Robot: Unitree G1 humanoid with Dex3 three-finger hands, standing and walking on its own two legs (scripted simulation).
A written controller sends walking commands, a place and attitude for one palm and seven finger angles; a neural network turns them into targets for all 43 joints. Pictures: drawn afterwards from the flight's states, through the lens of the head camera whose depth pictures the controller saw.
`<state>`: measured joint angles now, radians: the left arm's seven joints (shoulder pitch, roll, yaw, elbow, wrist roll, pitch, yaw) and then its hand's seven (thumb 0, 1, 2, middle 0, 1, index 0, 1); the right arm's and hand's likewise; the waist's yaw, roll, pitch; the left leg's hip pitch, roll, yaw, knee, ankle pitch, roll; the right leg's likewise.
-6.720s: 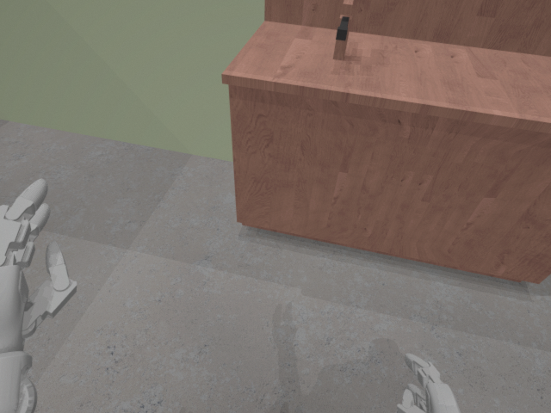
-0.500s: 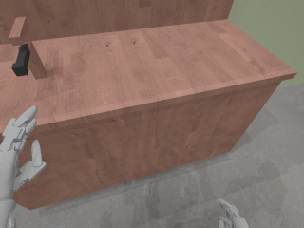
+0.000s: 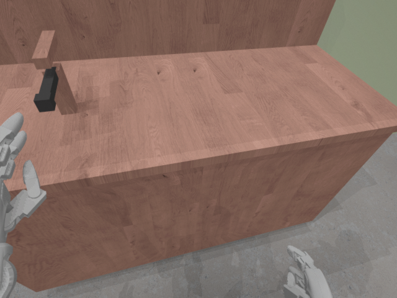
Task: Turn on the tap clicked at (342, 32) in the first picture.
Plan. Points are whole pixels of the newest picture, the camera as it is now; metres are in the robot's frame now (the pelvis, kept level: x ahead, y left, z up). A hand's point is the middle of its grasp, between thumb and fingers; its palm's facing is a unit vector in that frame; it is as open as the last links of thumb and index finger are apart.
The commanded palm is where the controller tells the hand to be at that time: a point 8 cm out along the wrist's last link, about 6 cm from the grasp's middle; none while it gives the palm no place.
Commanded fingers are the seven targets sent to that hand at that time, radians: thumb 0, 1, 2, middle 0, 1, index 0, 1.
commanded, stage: shuffle to correct the standing spot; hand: left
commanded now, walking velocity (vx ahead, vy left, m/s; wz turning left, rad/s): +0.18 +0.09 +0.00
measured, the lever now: (45, 102) +0.42 +0.36 +0.16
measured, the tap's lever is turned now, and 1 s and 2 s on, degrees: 0 0 5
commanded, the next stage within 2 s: come to a stop and stand still in 0.60 s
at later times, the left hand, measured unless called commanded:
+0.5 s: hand (12, 148) +0.26 +0.31 +0.20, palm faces +0.38 -0.85 -0.37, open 7.5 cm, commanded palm +0.20 +0.35 +0.19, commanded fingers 0.00 0.90 0.90 -0.20 -0.30 -0.20 -0.30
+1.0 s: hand (16, 111) +0.34 +0.35 +0.20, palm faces +0.40 -0.86 -0.33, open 7.5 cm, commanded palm +0.27 +0.38 +0.19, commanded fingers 0.00 0.90 0.90 -0.20 -0.30 -0.20 -0.30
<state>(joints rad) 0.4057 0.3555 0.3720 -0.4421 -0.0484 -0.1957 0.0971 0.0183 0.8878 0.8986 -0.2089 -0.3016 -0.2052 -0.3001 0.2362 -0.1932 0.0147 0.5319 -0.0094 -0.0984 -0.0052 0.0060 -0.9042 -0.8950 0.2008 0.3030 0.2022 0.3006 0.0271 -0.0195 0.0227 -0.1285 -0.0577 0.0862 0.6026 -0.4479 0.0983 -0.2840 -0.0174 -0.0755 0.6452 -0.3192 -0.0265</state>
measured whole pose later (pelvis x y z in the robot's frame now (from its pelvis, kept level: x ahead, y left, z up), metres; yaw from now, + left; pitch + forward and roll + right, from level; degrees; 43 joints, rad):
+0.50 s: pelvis +0.03 +0.08 +0.01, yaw -2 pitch -2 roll -1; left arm 0.39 0.37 0.41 -0.53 -0.03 -0.23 0.11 0.02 0.89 0.90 -0.21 -0.30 -0.20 -0.30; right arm 0.24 -0.13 0.03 0.60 -0.01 -0.14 0.00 0.01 -0.90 -0.89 0.20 0.30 0.20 0.30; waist -0.01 -0.03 0.06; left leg -0.33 0.03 0.07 0.58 -0.22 0.04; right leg -0.40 0.01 -0.09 0.88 -0.43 -0.01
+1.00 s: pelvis +0.10 +0.11 +0.01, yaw -2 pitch -4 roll +0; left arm 0.34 0.41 0.40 -0.55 -0.04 -0.18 0.15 0.02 0.89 0.90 -0.21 -0.30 -0.21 -0.30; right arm 0.12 -0.14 -0.01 0.58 -0.02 -0.13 -0.03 0.01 -0.91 -0.90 0.20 0.30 0.20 0.30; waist 0.00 -0.08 0.12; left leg -0.28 0.03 0.10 0.53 -0.19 0.03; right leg -0.31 0.01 -0.01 0.88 -0.48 0.00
